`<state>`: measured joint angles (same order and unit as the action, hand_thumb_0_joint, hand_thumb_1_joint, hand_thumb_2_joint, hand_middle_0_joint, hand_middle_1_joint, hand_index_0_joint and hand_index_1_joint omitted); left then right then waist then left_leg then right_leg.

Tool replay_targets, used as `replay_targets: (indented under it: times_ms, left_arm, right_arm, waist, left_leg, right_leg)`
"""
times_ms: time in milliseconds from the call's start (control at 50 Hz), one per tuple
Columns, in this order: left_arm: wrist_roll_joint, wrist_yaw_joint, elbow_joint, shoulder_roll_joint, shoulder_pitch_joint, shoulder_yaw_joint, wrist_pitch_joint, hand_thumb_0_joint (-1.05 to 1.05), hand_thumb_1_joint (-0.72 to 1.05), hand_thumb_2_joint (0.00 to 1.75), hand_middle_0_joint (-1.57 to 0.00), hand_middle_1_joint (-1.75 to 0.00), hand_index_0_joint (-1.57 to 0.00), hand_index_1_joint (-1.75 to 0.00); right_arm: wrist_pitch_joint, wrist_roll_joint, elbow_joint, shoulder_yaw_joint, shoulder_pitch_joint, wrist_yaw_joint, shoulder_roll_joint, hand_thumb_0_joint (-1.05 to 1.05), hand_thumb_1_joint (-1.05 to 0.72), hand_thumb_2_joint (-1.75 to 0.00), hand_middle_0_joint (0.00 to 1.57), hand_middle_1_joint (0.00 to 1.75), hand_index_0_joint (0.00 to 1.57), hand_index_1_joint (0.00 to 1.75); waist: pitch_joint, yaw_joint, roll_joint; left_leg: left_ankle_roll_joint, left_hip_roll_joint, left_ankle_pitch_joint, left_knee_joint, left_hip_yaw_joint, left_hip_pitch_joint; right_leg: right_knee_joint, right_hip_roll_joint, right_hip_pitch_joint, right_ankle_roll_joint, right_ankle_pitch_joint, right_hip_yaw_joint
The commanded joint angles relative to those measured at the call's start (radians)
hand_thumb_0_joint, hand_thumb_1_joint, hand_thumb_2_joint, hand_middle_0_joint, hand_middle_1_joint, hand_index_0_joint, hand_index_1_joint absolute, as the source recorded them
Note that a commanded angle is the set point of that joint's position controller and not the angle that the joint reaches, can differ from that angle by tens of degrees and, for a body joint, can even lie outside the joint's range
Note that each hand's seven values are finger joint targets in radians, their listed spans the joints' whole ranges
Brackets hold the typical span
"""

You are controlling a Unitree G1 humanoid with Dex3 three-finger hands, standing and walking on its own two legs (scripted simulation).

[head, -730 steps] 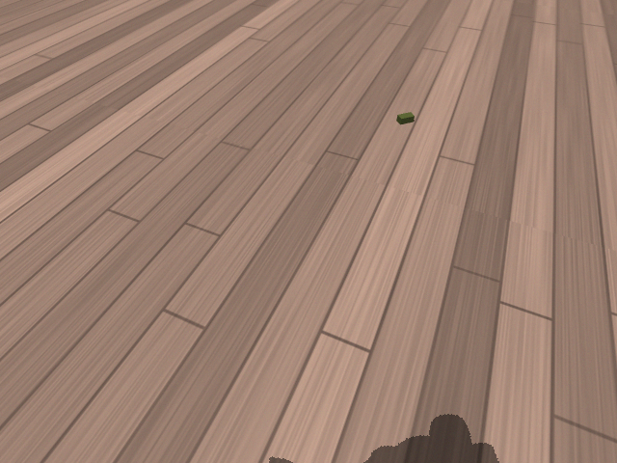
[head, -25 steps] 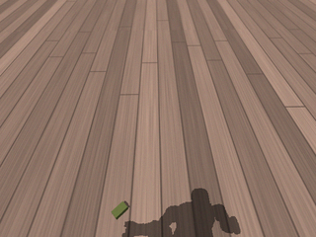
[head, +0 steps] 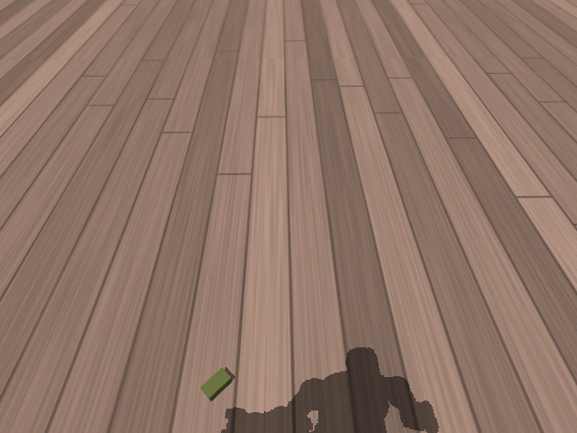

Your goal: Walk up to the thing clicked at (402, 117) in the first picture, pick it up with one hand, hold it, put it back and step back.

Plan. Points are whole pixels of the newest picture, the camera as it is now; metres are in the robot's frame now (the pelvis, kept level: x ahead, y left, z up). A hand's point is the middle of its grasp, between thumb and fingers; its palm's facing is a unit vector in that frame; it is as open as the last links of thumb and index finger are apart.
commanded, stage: stand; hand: left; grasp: from above
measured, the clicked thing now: (216, 384) +0.41 +0.24 -0.76
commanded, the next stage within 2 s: rise first in 0.80 s
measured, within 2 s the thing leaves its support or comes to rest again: neither
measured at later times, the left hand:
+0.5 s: hand out of the picture +0.07 +0.26 -0.16, palm faces -0.02 -0.94 -0.35, open 7.4 cm
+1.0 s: hand out of the picture +0.10 +0.25 -0.16, palm faces +0.04 -0.94 -0.34, open 7.4 cm
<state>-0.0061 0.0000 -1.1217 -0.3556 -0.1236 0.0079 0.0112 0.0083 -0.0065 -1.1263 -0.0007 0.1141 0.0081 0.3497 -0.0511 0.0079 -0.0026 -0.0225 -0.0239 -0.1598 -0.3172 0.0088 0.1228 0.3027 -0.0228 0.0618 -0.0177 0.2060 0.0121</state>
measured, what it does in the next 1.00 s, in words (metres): stands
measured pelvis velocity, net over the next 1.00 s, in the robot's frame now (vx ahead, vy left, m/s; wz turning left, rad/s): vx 0.00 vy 0.00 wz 0.01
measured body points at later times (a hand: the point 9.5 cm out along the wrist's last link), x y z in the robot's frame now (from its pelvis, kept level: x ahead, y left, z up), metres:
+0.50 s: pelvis +0.00 +0.00 +0.00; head +0.01 +0.00 +0.45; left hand +0.07 +0.31 -0.13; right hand +0.07 -0.30 -0.13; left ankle +0.01 +0.13 -0.75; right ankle -0.02 -0.13 -0.75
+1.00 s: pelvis +0.00 +0.00 +0.00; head +0.03 +0.00 +0.44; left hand +0.10 +0.30 -0.13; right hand +0.08 -0.29 -0.13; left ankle +0.01 +0.13 -0.75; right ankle -0.02 -0.13 -0.75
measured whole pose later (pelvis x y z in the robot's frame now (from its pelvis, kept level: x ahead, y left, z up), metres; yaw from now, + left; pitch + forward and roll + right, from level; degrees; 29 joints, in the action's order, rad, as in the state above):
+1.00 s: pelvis +0.00 +0.00 +0.00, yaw +0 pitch +1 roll +0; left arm 0.01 -0.02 -1.06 -0.33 -0.08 0.05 0.03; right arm 0.04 0.04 -0.96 0.00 0.17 -0.02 0.33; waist -0.06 0.01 0.00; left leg -0.01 -0.01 -0.19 -0.40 0.01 0.23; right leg 0.40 -0.03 0.17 -0.02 0.24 0.02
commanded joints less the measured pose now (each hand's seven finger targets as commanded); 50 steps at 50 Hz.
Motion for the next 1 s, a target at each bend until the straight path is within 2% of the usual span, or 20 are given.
replay_targets:
  times_ms: [0,100,260,320,400,540,580,600,780,860,880,900,920,940,960,980]
  left_arm:
    - [-0.003,-0.008,0.057,-0.214,0.026,0.038,0.019,0.00,0.90,0.90,-0.20,-0.30,-0.20,-0.30]
    - [-0.002,-0.006,0.058,-0.215,0.023,0.036,0.020,0.00,0.90,0.90,-0.20,-0.30,-0.20,-0.30]
    - [-0.002,-0.007,0.054,-0.213,0.024,0.036,0.014,0.00,0.90,0.90,-0.20,-0.30,-0.20,-0.30]
    - [-0.004,-0.007,0.056,-0.210,0.019,0.032,0.018,0.00,0.90,0.90,-0.20,-0.30,-0.20,-0.30]
    - [-0.004,-0.008,0.055,-0.214,0.019,0.033,0.017,0.00,0.90,0.90,-0.20,-0.30,-0.20,-0.30]
    - [-0.003,-0.009,0.057,-0.216,0.021,0.033,0.021,0.00,0.90,0.90,-0.20,-0.30,-0.20,-0.30]
    - [-0.004,-0.009,0.054,-0.212,0.018,0.032,0.018,0.00,0.90,0.90,-0.20,-0.30,-0.20,-0.30]
    - [-0.005,-0.009,0.057,-0.215,0.025,0.035,0.017,0.00,0.90,0.90,-0.20,-0.30,-0.20,-0.30]
    - [-0.004,-0.010,0.060,-0.216,0.023,0.036,0.018,0.00,0.90,0.90,-0.20,-0.30,-0.20,-0.30]
    - [-0.003,-0.008,0.059,-0.215,0.022,0.035,0.017,0.00,0.90,0.90,-0.20,-0.30,-0.20,-0.30]
    - [-0.004,-0.009,0.061,-0.212,0.022,0.036,0.016,0.00,0.90,0.86,-0.27,-0.33,-0.24,-0.36]
    - [0.047,-0.024,0.412,-0.043,0.373,0.032,0.116,0.00,0.82,0.94,-0.32,-0.40,-0.25,-0.44]
    - [0.044,-0.029,0.342,-0.084,0.477,0.047,0.105,0.00,0.74,0.92,-0.27,-0.47,-0.22,-0.52]
    - [0.022,-0.034,0.209,-0.183,0.307,0.107,0.078,0.00,0.66,0.91,-0.26,-0.55,-0.22,-0.59]
    - [-0.001,-0.023,0.086,-0.204,0.236,0.135,0.049,0.00,0.58,0.89,-0.24,-0.61,-0.21,-0.64]
    - [-0.021,-0.012,0.102,-0.221,0.313,0.143,0.038,0.00,0.50,0.91,-0.21,-0.69,-0.19,-0.71]
  right_arm:
    - [0.018,-0.002,0.059,-0.038,-0.037,-0.014,0.220,0.00,-0.90,-0.90,0.20,0.30,0.20,0.30]
    - [0.023,-0.002,0.056,-0.036,-0.034,-0.015,0.217,0.00,-0.90,-0.90,0.20,0.30,0.20,0.30]
    - [0.023,-0.002,0.053,-0.037,-0.026,-0.018,0.220,0.00,-0.90,-0.90,0.20,0.30,0.20,0.30]
    - [0.024,-0.001,0.055,-0.037,-0.032,-0.016,0.219,0.00,-0.90,-0.90,0.20,0.30,0.20,0.30]
    - [0.022,-0.001,0.052,-0.037,-0.025,-0.017,0.221,0.00,-0.90,-0.90,0.20,0.30,0.20,0.30]
    - [0.021,-0.001,0.054,-0.037,-0.033,-0.015,0.217,0.00,-0.90,-0.90,0.20,0.30,0.20,0.30]
    - [0.020,0.000,0.051,-0.036,-0.031,-0.016,0.215,0.00,-0.90,-0.90,0.20,0.30,0.20,0.30]
    - [0.020,-0.002,0.053,-0.038,-0.027,-0.016,0.217,0.00,-0.90,-0.90,0.20,0.30,0.20,0.30]
    - [0.025,0.000,0.057,-0.037,-0.036,-0.017,0.214,0.00,-0.90,-0.90,0.20,0.30,0.20,0.30]
    - [0.024,-0.001,0.052,-0.034,-0.025,-0.016,0.215,0.00,-0.90,-0.90,0.20,0.30,0.20,0.30]
    - [0.022,-0.002,0.055,-0.036,-0.027,-0.017,0.221,0.00,-0.83,-0.89,0.20,0.30,0.20,0.30]
    - [0.073,0.066,0.341,0.000,-0.032,-0.036,0.056,0.00,-0.91,-0.92,0.20,0.30,0.20,0.30]
    - [0.071,0.067,0.285,-0.001,0.025,-0.046,0.080,0.00,-0.94,-0.91,0.20,0.30,0.20,0.30]
    - [0.060,0.071,0.283,-0.025,0.073,-0.057,0.117,0.00,-0.95,-0.92,0.20,0.30,0.20,0.30]
    - [0.051,0.064,0.296,-0.038,0.088,-0.058,0.117,0.00,-0.93,-0.91,0.20,0.30,0.20,0.30]
    - [0.053,0.060,0.328,-0.042,0.092,-0.059,0.110,0.00,-0.93,-0.91,0.20,0.30,0.20,0.30]
  waist:
    - [0.062,-0.008,0.005]
    - [0.072,-0.008,0.011]
    - [0.060,-0.010,0.003]
    - [0.076,-0.010,-0.003]
    - [0.071,-0.007,0.014]
    - [0.067,-0.010,-0.003]
    - [0.043,-0.007,0.003]
    - [0.062,-0.004,0.005]
    - [0.083,-0.009,0.013]
    - [0.067,-0.004,0.006]
    - [0.073,-0.007,0.014]
    - [0.006,0.110,0.040]
    - [0.044,0.083,0.001]
    - [0.028,0.052,-0.013]
    - [0.063,0.045,-0.046]
    - [0.091,0.040,-0.070]
  left_leg:
    - [0.040,-0.105,0.118,0.040,0.085,-0.023]
    - [0.039,-0.107,0.160,0.034,0.087,-0.036]
    - [0.039,-0.109,0.135,0.047,0.090,-0.025]
    - [0.039,-0.110,0.186,0.029,0.089,-0.040]
    - [0.042,-0.103,0.152,0.034,0.084,-0.034]
    - [0.040,-0.107,0.172,0.030,0.088,-0.034]
    - [0.038,-0.102,0.131,0.043,0.090,-0.017]
    - [0.042,-0.103,0.104,0.043,0.086,-0.021]
    - [0.040,-0.109,0.205,0.030,0.090,-0.044]
    - [0.038,-0.105,0.158,0.039,0.086,-0.032]
    - [0.042,-0.106,0.154,0.037,0.084,-0.030]
    - [0.029,0.030,-0.021,-0.032,-0.052,0.076]
    - [0.030,0.033,-0.043,-0.047,-0.047,0.064]
    - [0.030,0.028,-0.043,-0.056,-0.047,0.101]
    - [0.034,0.033,-0.030,-0.106,-0.042,0.137]
    - [0.037,0.029,-0.003,-0.146,-0.036,0.162]
  right_leg:
    - [-0.059,-0.111,0.030,0.036,-0.091,-0.073]
    - [-0.048,-0.114,0.028,0.037,-0.134,-0.077]
    - [-0.040,-0.110,0.040,0.037,-0.087,-0.075]
    - [-0.037,-0.113,0.032,0.034,-0.143,-0.074]
    - [-0.042,-0.115,0.034,0.035,-0.131,-0.077]
    - [-0.043,-0.116,0.024,0.033,-0.143,-0.073]
    - [-0.052,-0.111,0.039,0.033,-0.099,-0.071]
    - [-0.051,-0.113,0.036,0.035,-0.081,-0.073]
    - [-0.031,-0.114,0.020,0.037,-0.159,-0.069]
    - [-0.043,-0.113,0.031,0.034,-0.126,-0.072]
    - [-0.041,-0.116,0.025,0.035,-0.128,-0.073]
    - [0.029,0.016,0.261,0.024,-0.068,0.003]
    - [0.039,0.014,0.217,0.022,-0.048,0.014]
    - [0.049,0.024,0.216,0.027,-0.026,0.025]
    - [0.082,0.023,0.237,0.029,-0.024,0.025]
    - [0.124,0.026,0.260,0.030,-0.048,0.027]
